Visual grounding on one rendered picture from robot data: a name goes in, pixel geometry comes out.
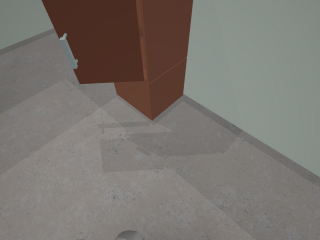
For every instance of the handle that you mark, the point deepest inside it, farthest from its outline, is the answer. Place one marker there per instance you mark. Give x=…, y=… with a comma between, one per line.
x=68, y=51

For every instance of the left robot thigh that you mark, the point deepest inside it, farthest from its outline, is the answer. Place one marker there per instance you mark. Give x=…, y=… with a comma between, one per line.
x=129, y=235

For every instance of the cupboard door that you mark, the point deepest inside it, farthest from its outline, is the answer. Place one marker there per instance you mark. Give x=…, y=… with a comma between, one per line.
x=103, y=36

